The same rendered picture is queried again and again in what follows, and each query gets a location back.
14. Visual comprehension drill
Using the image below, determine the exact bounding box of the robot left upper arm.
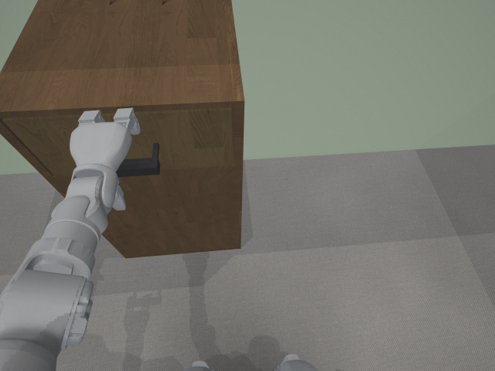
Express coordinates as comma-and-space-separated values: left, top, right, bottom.
0, 269, 94, 371

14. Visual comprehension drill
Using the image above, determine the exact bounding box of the robot shin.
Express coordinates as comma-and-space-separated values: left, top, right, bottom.
192, 361, 209, 368
281, 355, 299, 364

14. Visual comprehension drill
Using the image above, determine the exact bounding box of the right robot shin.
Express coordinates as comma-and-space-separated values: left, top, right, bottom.
281, 355, 299, 364

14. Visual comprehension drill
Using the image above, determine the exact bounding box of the robot left hand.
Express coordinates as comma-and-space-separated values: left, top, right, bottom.
70, 108, 140, 210

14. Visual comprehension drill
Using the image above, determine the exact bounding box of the left robot forearm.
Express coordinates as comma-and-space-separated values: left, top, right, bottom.
0, 164, 118, 315

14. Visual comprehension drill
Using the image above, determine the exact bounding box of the handle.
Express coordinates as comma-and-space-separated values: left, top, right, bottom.
116, 143, 160, 177

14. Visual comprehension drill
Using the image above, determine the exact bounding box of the cabinet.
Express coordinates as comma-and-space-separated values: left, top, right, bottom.
0, 0, 244, 258

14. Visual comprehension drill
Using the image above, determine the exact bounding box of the left robot shin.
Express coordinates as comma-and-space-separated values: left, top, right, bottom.
192, 361, 209, 368

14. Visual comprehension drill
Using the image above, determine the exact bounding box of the drawer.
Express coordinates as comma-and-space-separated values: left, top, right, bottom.
2, 107, 233, 175

